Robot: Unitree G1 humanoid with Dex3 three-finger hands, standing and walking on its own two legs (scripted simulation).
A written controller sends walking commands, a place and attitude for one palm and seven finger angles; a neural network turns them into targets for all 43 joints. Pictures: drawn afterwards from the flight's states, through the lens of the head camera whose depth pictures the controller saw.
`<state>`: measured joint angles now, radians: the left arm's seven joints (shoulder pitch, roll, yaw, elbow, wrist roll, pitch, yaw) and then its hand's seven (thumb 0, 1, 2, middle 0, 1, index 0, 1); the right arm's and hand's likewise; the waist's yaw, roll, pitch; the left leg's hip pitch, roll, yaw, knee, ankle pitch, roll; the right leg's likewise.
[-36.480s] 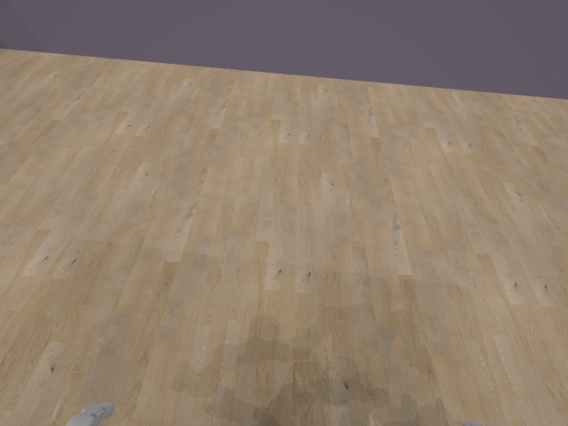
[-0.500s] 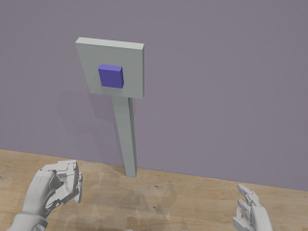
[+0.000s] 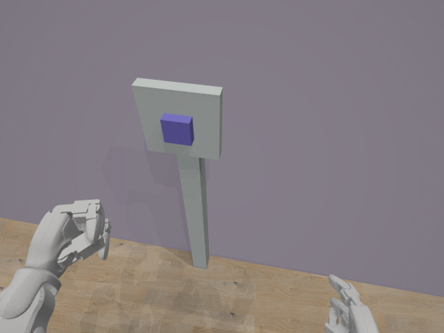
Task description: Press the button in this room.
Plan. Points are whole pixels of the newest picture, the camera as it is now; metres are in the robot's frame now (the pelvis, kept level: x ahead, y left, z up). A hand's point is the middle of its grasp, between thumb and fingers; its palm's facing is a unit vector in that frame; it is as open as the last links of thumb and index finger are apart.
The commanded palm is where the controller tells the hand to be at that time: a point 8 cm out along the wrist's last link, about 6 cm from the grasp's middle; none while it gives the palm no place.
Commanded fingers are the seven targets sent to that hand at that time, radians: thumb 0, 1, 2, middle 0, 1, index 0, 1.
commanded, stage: raise the hand and make a fist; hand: left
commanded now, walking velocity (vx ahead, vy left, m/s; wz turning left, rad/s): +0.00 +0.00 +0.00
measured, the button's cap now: (178, 128) +0.49 +0.14 +0.11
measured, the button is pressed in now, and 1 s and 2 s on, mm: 0 0 0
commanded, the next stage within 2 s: aim a knuckle at the button in 0.36 s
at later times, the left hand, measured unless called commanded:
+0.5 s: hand (112, 251) +0.22 +0.19 +0.09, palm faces -0.06 -1.00 -0.06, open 3.1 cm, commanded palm +0.20 +0.24 +0.10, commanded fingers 0.00 0.90 0.90 -1.30 -1.50 -1.30 -1.50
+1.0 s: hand (146, 206) +0.30 +0.16 +0.09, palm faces -0.07 -1.00 -0.04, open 3.1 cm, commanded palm +0.28 +0.21 +0.09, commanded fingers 0.00 0.90 0.90 -1.30 -1.50 -1.30 -1.50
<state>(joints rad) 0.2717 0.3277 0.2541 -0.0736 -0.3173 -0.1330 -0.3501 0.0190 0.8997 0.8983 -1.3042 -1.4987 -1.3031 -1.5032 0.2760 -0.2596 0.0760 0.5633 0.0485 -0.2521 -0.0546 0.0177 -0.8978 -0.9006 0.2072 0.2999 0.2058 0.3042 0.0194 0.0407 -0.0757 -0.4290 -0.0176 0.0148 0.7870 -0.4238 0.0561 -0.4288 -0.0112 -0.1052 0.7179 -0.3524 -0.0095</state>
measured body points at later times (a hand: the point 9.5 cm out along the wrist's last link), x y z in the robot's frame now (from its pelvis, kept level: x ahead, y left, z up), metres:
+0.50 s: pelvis -0.01 -0.02 +0.00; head -0.01 -0.02 +0.45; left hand +0.21 +0.24 +0.10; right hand +0.17 -0.25 -0.06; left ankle -0.01 +0.08 -0.71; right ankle +0.01 -0.12 -0.71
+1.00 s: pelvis +0.00 -0.02 +0.00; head +0.02 -0.03 +0.45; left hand +0.30 +0.22 +0.09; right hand +0.14 -0.27 -0.08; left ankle -0.01 +0.08 -0.71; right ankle +0.01 -0.12 -0.71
